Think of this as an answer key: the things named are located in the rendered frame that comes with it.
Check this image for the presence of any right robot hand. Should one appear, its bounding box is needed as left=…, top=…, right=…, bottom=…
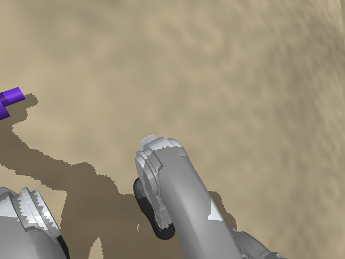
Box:
left=228, top=226, right=271, bottom=259

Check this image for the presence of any left robot foot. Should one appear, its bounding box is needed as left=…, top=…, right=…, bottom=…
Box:
left=57, top=235, right=70, bottom=259

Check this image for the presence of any bottle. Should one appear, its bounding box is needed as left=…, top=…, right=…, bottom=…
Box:
left=0, top=87, right=25, bottom=120

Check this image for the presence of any right robot foot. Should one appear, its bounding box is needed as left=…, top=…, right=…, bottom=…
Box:
left=133, top=177, right=175, bottom=240

